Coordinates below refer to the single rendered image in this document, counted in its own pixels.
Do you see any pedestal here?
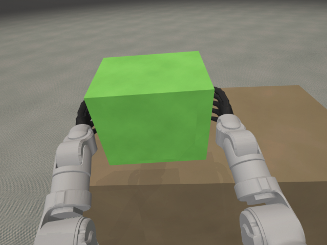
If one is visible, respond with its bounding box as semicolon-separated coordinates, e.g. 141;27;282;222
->
83;85;327;245

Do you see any carton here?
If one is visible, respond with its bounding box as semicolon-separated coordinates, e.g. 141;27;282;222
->
84;51;215;165

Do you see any left robot forearm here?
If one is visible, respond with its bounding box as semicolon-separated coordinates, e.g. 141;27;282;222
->
33;124;98;245

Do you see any robot left upper arm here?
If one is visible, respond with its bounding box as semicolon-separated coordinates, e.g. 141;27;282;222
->
35;216;98;245

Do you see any left robot hand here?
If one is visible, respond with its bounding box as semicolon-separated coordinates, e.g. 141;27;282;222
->
76;101;97;134

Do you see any right robot hand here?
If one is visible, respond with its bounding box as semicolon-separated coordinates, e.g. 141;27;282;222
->
211;87;233;122

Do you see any robot right upper arm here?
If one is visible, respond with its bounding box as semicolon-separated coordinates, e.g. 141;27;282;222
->
240;203;307;245

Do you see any right robot forearm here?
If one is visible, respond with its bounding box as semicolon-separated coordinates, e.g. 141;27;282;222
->
216;114;306;241

